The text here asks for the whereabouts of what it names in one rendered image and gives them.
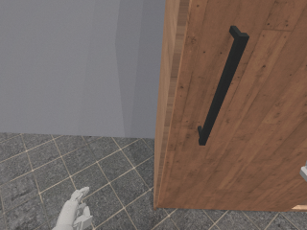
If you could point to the left robot hand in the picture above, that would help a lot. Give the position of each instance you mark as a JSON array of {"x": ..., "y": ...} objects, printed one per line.
[{"x": 71, "y": 210}]

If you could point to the handle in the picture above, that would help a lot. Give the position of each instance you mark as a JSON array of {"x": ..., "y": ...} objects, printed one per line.
[{"x": 238, "y": 47}]

